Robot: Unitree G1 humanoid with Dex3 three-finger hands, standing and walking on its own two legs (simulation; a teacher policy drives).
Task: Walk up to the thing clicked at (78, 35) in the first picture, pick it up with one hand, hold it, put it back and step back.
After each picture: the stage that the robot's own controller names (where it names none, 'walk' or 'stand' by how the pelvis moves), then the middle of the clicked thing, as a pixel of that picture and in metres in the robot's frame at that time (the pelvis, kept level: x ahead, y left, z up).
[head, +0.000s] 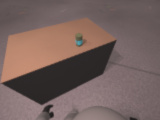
stand; (78, 40) +0.68 +0.15 +0.04
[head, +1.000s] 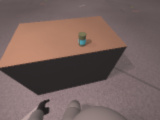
walk; (82, 39) +0.63 +0.13 +0.06
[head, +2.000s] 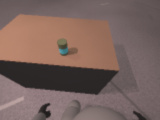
stand; (63, 47) +0.47 +0.24 +0.07
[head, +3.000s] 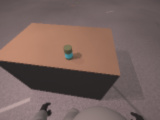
walk; (68, 52) +0.49 +0.21 +0.04
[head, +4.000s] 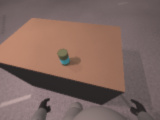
stand; (64, 57) +0.39 +0.22 +0.06
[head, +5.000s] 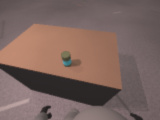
stand; (66, 59) +0.42 +0.21 +0.04
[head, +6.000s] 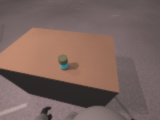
stand; (63, 62) +0.40 +0.22 +0.03
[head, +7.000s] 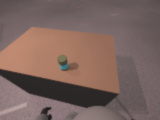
stand; (63, 63) +0.39 +0.23 +0.03
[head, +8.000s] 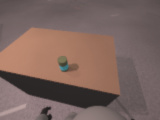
stand; (63, 64) +0.38 +0.22 +0.03
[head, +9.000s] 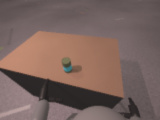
rise first; (67, 65) +0.38 +0.22 +0.04
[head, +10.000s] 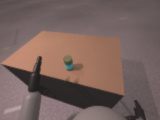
go down; (68, 63) +0.40 +0.21 +0.04
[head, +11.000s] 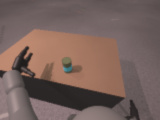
go down; (67, 65) +0.38 +0.19 +0.05
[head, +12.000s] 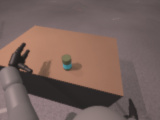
approach; (67, 62) +0.40 +0.20 +0.05
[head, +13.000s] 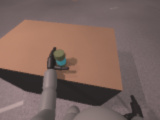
close; (60, 58) +0.39 +0.22 +0.08
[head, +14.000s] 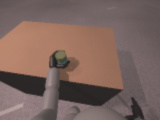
lift; (62, 60) +0.38 +0.20 +0.08
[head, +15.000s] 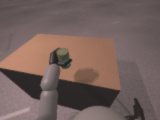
lift; (64, 58) +0.33 +0.18 +0.19
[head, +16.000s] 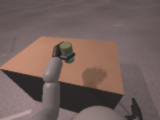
hold; (67, 53) +0.34 +0.17 +0.23
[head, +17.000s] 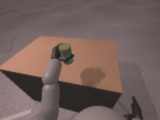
hold; (66, 54) +0.34 +0.17 +0.22
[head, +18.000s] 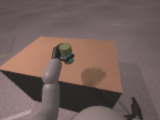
hold; (67, 54) +0.34 +0.17 +0.22
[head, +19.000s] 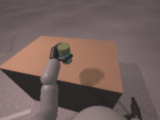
crouch; (65, 54) +0.33 +0.18 +0.23
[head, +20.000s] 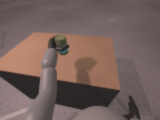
lower; (62, 45) +0.42 +0.20 +0.21
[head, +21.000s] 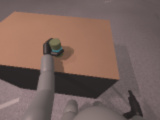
lower; (56, 48) +0.45 +0.22 +0.10
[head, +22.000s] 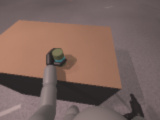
lower; (59, 58) +0.40 +0.21 +0.09
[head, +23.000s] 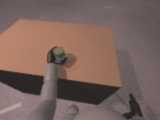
lower; (60, 56) +0.41 +0.21 +0.08
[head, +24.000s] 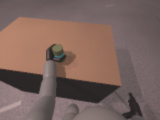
lower; (59, 54) +0.43 +0.22 +0.09
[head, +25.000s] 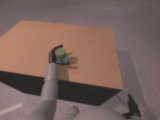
open; (61, 57) +0.41 +0.21 +0.08
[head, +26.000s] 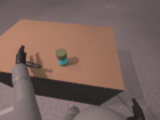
sink last; (62, 58) +0.40 +0.20 +0.07
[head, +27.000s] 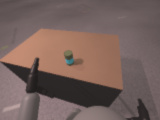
sink last; (69, 58) +0.44 +0.22 +0.06
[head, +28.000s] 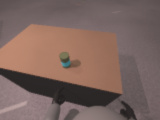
stand; (65, 60) +0.40 +0.21 +0.05
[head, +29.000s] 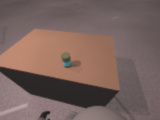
stand; (66, 60) +0.43 +0.22 +0.04
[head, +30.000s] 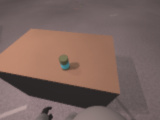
stand; (64, 63) +0.40 +0.22 +0.03
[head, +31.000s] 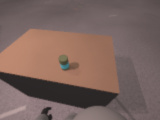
stand; (64, 63) +0.40 +0.22 +0.03
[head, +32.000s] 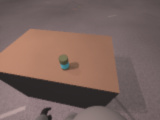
stand; (64, 62) +0.40 +0.22 +0.03
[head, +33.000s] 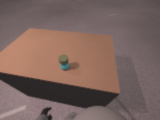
stand; (64, 63) +0.39 +0.22 +0.03
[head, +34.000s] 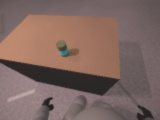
walk; (63, 49) +0.46 +0.24 +0.05
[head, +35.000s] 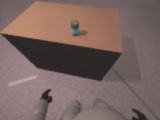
walk; (75, 28) +0.68 +0.18 +0.06
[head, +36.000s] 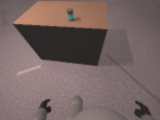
walk; (70, 15) +0.95 +0.29 +0.07
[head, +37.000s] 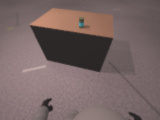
stand; (81, 22) +1.02 +0.18 +0.04
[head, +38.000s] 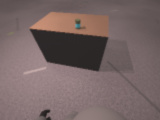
stand; (77, 24) +1.05 +0.21 +0.03
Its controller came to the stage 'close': yes
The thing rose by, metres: 0.22
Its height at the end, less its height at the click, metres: +0.00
